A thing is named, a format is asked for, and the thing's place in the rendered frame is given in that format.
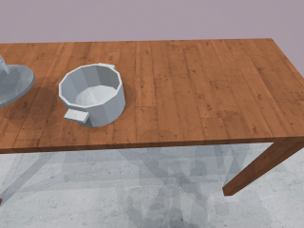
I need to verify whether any lid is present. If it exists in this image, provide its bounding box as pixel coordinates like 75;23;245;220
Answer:
0;65;35;108

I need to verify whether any table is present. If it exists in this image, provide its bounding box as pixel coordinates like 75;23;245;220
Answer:
0;38;304;205

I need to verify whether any pot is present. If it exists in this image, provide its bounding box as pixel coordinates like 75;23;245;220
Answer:
59;63;125;127

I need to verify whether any robot left hand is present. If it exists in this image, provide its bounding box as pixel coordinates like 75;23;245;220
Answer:
0;55;10;74

